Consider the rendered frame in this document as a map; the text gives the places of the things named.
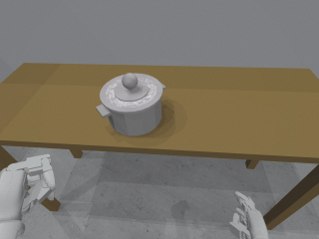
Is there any pot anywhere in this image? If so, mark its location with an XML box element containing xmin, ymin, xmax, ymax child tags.
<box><xmin>96</xmin><ymin>84</ymin><xmax>166</xmax><ymax>136</ymax></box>

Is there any right robot hand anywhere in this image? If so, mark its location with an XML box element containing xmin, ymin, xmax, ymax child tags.
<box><xmin>229</xmin><ymin>191</ymin><xmax>269</xmax><ymax>239</ymax></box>

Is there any robot left forearm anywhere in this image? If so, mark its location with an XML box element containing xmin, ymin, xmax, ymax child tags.
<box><xmin>0</xmin><ymin>220</ymin><xmax>25</xmax><ymax>239</ymax></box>

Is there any lid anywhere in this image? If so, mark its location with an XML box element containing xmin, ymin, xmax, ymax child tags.
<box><xmin>100</xmin><ymin>73</ymin><xmax>163</xmax><ymax>115</ymax></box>

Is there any left robot hand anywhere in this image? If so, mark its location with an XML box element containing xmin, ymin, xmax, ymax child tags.
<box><xmin>0</xmin><ymin>154</ymin><xmax>56</xmax><ymax>221</ymax></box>

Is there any table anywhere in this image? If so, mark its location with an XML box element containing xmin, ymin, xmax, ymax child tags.
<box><xmin>0</xmin><ymin>63</ymin><xmax>319</xmax><ymax>230</ymax></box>

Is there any knob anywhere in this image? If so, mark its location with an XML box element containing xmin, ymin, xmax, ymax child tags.
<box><xmin>122</xmin><ymin>73</ymin><xmax>139</xmax><ymax>90</ymax></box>

